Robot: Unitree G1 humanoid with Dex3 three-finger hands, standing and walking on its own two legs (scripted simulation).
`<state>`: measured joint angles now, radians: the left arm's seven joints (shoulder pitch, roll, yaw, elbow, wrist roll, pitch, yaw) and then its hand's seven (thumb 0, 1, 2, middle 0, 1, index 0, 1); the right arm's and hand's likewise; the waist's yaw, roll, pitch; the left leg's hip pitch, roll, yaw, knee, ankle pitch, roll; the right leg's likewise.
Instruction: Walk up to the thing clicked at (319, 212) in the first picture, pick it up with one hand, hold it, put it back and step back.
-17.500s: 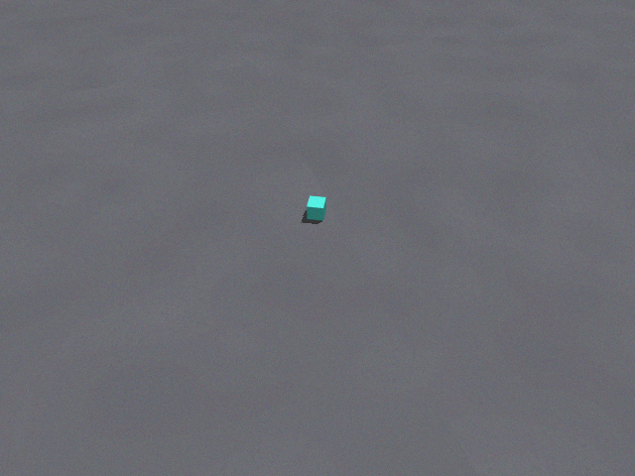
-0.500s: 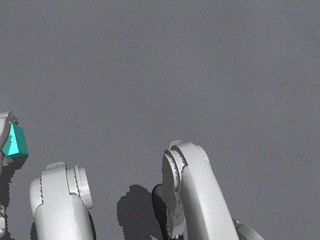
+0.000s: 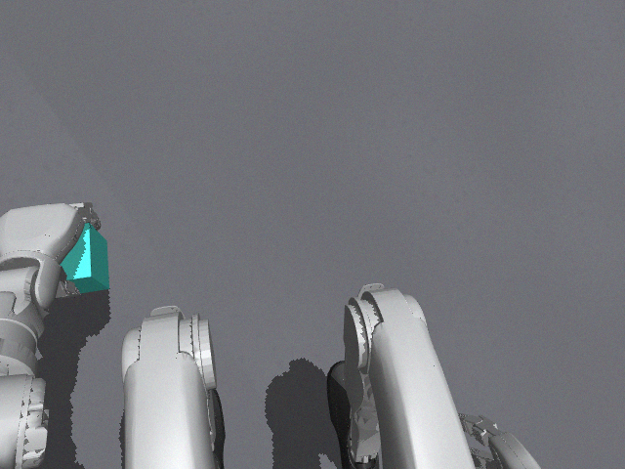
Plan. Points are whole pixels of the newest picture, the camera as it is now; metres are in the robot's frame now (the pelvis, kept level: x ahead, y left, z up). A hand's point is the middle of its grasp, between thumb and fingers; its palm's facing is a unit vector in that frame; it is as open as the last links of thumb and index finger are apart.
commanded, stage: lift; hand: left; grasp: from above
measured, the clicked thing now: (69, 261) +0.41 +0.31 -0.21
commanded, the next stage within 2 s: hold in 1.74 s
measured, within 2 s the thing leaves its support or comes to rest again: neither
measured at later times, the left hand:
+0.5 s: hand (5, 266) +0.37 +0.32 -0.07, palm faces -0.49 -0.08 -0.87, open 10.6 cm
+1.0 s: hand out of the picture +0.33 +0.30 +0.13, palm faces -0.45 -0.12 -0.89, open 10.6 cm
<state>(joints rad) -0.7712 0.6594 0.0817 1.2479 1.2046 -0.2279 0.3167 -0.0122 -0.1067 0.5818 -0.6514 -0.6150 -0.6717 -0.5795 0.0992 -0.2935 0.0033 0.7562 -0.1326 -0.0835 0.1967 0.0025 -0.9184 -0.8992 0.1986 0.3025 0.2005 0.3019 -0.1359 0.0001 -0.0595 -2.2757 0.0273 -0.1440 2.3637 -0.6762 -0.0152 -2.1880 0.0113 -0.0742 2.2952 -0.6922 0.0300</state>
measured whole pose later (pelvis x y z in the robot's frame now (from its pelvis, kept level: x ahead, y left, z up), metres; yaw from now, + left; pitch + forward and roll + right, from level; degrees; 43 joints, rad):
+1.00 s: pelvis +0.01 +0.01 +0.22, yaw +5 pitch +26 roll -5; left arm -0.32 0.52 -0.09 0.63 1.01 -0.03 0.07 -0.01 -0.13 0.59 -0.69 -0.58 -0.71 -0.54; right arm 0.14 -0.25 -0.04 0.68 0.02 0.03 0.01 0.01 -0.92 -0.90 0.20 0.30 0.20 0.30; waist -0.06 0.04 -0.17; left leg -1.52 0.04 -0.05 1.66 -0.59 0.01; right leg -1.46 -0.01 -0.03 1.60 -0.59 0.04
